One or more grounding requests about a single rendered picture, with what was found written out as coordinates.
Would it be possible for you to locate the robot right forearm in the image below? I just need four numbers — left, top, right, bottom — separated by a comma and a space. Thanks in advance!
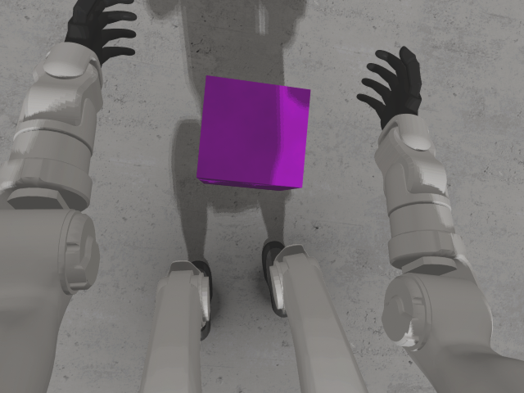
374, 114, 493, 336

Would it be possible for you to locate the right robot upper arm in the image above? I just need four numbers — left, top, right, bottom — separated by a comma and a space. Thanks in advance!
382, 273, 524, 393

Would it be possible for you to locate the robot right shin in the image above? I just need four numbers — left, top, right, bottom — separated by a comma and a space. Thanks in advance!
274, 244, 323, 276

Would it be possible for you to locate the robot left forearm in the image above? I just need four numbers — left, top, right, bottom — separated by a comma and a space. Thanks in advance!
0, 42, 103, 212

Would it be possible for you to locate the carton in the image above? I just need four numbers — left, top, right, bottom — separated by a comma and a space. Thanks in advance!
196, 75, 310, 191

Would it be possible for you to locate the robot left hand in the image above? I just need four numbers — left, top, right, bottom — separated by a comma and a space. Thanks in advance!
65, 0, 137, 68

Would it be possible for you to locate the robot right foot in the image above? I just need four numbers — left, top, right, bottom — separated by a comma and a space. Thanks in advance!
262, 241, 287, 318

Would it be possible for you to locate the robot right hand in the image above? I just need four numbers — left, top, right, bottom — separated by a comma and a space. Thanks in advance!
357, 46, 422, 130

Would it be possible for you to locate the left robot upper arm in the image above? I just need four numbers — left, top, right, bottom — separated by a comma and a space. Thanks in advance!
0, 209, 100, 393

